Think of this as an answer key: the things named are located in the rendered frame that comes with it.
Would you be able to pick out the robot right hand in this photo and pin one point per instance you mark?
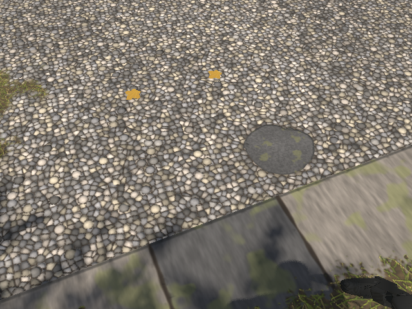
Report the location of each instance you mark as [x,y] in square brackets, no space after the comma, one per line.
[380,290]

